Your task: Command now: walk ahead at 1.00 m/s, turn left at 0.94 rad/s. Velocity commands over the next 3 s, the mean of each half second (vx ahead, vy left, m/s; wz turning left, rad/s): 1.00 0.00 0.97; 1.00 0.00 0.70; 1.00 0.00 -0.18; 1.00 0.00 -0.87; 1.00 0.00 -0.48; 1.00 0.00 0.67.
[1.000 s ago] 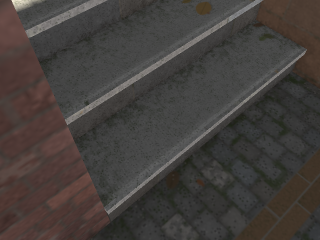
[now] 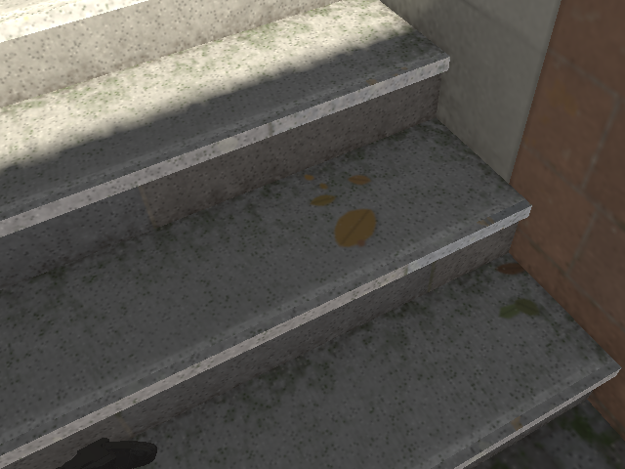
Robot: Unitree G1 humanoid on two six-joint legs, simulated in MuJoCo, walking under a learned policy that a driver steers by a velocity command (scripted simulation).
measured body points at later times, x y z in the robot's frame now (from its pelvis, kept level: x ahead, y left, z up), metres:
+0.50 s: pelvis +0.36 +0.04 +0.06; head +0.39 +0.02 +0.51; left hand +0.29 +0.28 -0.06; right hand +0.65 -0.05 -0.03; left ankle +0.39 +0.08 -0.54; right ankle +0.22 -0.18 -0.46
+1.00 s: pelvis +0.75 +0.20 +0.34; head +0.74 +0.21 +0.79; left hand +0.54 +0.36 +0.20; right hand +1.07 +0.25 +0.32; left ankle +0.65 +0.29 -0.11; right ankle +0.79 +0.09 -0.37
